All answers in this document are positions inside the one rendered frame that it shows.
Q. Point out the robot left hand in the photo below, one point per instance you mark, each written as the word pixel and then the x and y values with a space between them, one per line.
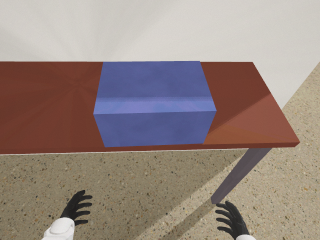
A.
pixel 73 206

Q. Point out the carton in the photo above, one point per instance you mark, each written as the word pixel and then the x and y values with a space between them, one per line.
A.
pixel 150 103

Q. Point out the left robot forearm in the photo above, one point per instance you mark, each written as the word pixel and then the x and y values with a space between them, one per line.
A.
pixel 61 229

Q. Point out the table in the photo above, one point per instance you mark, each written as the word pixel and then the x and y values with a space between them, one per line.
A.
pixel 47 107

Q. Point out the robot right hand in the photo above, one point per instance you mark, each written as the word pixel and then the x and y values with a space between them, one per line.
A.
pixel 237 225

